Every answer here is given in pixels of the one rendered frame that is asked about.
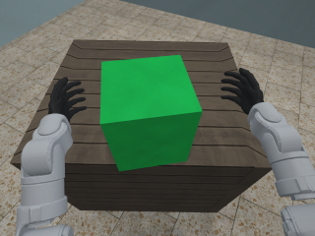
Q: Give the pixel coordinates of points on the robot right forearm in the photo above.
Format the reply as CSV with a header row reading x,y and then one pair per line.
x,y
283,146

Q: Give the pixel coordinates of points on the robot left hand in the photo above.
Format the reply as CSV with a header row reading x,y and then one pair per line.
x,y
59,97

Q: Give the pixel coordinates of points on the robot left upper arm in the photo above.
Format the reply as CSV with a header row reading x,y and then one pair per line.
x,y
54,230

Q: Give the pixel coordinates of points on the robot right hand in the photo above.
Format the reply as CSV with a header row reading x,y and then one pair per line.
x,y
248,90

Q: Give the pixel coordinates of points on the robot left forearm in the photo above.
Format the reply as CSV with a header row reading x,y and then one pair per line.
x,y
42,174

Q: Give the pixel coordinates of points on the robot right upper arm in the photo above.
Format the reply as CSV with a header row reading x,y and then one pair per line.
x,y
299,220

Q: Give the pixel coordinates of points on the carton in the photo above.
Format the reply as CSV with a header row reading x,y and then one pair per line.
x,y
149,111

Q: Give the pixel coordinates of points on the pedestal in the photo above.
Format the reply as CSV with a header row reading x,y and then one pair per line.
x,y
225,158

